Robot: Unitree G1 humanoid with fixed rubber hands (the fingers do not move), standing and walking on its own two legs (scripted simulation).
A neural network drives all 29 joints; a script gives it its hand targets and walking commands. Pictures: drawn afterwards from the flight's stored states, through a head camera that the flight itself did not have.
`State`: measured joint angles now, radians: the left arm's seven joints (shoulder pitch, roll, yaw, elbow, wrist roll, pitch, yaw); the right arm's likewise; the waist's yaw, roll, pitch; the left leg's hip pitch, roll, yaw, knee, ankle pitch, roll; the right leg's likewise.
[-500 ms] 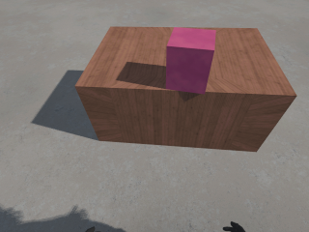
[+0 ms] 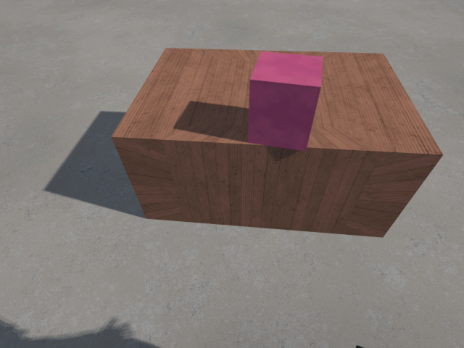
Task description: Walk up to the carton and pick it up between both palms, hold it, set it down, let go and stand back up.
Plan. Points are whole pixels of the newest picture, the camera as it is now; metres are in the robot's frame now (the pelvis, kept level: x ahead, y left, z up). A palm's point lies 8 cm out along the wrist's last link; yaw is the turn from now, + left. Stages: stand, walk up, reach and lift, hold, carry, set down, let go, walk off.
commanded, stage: stand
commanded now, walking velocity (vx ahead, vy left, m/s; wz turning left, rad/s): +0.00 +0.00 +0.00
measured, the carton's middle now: (283, 101) +0.91 -0.17 -0.08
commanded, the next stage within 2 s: none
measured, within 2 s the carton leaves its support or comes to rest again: neither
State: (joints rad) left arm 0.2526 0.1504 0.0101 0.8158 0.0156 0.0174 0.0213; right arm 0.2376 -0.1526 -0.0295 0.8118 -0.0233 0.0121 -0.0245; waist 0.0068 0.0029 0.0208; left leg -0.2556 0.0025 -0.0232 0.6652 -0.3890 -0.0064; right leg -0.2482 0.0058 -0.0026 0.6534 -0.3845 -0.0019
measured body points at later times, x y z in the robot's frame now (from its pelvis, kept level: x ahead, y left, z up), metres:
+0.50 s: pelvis +0.01 +0.00 +0.01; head +0.00 -0.01 +0.46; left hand +0.03 +0.22 -0.14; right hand +0.03 -0.23 -0.14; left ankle -0.02 +0.12 -0.72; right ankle -0.02 -0.12 -0.72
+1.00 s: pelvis +0.00 +0.00 +0.02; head +0.00 +0.00 +0.47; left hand -0.01 +0.21 -0.15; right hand -0.02 -0.20 -0.15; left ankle -0.02 +0.12 -0.72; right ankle -0.02 -0.12 -0.72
